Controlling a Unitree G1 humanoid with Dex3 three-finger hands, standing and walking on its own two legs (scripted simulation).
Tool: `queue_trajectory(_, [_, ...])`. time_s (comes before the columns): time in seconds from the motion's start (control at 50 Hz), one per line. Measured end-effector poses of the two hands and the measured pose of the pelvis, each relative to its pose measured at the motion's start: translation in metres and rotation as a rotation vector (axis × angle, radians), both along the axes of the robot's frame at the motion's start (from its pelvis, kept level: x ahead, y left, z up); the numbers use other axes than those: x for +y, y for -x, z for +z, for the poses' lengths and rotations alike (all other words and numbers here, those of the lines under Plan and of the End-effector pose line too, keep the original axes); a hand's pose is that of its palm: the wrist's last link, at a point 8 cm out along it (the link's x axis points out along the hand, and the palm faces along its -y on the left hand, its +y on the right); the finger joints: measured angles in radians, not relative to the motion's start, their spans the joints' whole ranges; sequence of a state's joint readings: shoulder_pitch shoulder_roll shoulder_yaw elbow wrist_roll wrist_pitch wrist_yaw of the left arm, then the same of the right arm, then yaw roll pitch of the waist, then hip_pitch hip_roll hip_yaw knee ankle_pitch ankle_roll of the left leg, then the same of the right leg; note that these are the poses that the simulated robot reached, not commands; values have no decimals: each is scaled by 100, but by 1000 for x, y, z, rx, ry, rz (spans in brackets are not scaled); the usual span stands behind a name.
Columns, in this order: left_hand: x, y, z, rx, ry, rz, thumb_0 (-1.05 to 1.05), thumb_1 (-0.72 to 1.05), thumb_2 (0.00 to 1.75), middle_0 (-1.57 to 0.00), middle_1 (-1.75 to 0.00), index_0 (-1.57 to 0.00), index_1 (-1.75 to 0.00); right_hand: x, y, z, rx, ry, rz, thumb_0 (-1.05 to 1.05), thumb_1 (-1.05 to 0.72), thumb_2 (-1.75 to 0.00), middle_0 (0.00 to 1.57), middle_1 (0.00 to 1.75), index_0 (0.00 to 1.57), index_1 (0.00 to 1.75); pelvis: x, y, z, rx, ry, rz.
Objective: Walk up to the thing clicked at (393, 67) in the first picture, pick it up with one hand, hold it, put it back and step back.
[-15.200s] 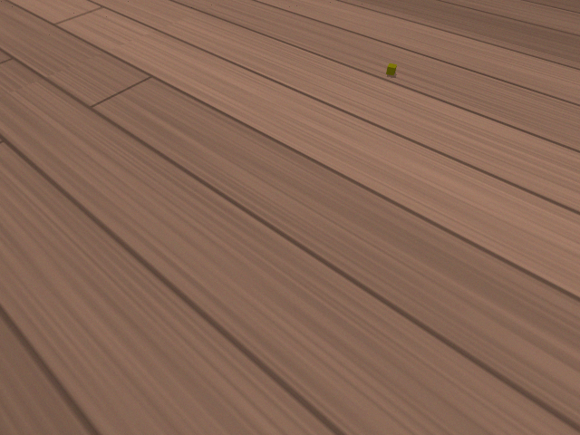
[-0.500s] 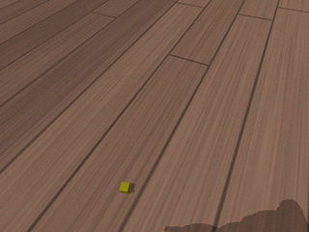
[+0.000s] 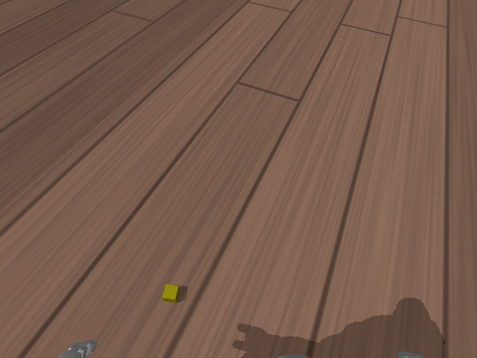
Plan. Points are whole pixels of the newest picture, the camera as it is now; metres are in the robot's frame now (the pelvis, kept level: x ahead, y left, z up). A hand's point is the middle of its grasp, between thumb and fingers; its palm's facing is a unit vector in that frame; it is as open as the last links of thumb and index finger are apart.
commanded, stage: walk up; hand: left
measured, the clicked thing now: (171, 293) +0.41 +0.26 -0.74
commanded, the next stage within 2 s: stand in 1.52 s
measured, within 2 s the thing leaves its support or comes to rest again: neither
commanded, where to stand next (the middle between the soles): +0.03 +0.01 m, yaw +2 degrees
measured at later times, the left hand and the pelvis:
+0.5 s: hand out of the picture +0.10 +0.25 -0.14, palm faces +0.01 -0.95 -0.32, open 7.4 cm; pelvis -0.01 +0.00 +0.01, yaw +0 degrees
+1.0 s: hand out of the picture +0.04 +0.26 -0.15, palm faces +0.00 -0.95 -0.32, open 7.4 cm; pelvis -0.02 +0.01 +0.01, yaw +0 degrees
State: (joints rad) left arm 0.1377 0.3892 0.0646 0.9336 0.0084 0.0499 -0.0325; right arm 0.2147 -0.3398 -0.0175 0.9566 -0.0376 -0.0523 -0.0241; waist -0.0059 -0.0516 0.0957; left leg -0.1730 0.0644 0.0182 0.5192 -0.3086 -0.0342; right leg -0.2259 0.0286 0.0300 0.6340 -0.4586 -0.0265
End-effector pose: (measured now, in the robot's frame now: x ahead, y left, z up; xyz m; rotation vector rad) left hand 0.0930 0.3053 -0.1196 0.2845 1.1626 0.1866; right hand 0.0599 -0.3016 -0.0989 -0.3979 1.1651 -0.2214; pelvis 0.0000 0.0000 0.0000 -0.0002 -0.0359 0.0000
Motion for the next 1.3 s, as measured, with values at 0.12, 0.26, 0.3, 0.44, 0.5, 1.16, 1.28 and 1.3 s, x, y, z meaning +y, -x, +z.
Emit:
queue_trajectory(0.12, [-11,8,4,30,-20,-18,0,90,90,-20,-30,-20,-30,-12,-2,-12,15,-27,-37,0,-90,-90,21,30,20,30,-7,1,-1,-10,8,-4])
queue_trajectory(0.26, [-17,5,12,24,-15,-1,1,90,90,-20,-30,-20,-30,-7,-5,-16,27,-64,-26,0,-91,-90,21,30,20,30,-6,-2,4,-9,-5,0])
queue_trajectory(0.3, [-17,4,13,11,-16,5,1,90,90,-20,-30,-20,-30,-4,-8,-15,22,-69,-22,1,-91,-90,21,30,20,30,-6,-1,5,-13,-5,-1])
queue_trajectory(0.44, [-15,2,16,-13,-10,14,0,90,90,-20,-30,-20,-30,0,-14,-7,-14,-72,-15,0,-91,-90,21,30,20,30,-6,5,8,-23,-2,-3])
queue_trajectory(0.5, [-15,5,15,-12,-5,13,0,90,90,-20,-30,-20,-30,1,-14,-4,-22,-68,-13,0,-91,-90,21,30,20,30,-5,8,10,-25,0,-5])
queue_trajectory(1.16, [-2,48,10,106,-9,39,0,90,90,-20,-30,-20,-30,14,9,-9,41,-85,-47,0,-91,-90,21,30,20,30,6,13,13,-11,-1,-6])
queue_trajectory(1.28, [-4,37,11,83,-10,29,0,90,90,-20,-30,-20,-30,11,2,-7,25,-82,-46,0,-91,-90,21,30,20,30,5,11,13,-10,0,-6])
queue_trajectory(1.3, [-5,36,12,80,-10,28,0,90,90,-20,-30,-20,-30,10,1,-7,24,-81,-46,0,-91,-90,21,30,20,30,5,11,13,-9,0,-6])
